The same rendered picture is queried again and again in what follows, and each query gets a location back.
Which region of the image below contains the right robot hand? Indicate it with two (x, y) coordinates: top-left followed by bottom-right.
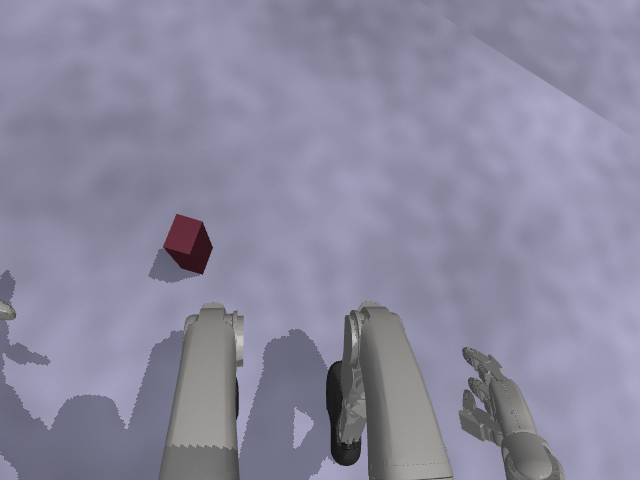
(459, 347), (538, 447)

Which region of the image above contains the right robot foot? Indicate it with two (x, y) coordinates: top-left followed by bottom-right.
(326, 361), (361, 466)

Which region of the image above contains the carton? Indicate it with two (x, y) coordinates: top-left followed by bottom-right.
(163, 214), (213, 275)

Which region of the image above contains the right robot arm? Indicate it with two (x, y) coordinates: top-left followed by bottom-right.
(501, 432), (565, 480)

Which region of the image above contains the left robot hand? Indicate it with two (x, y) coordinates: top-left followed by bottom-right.
(0, 300), (16, 320)

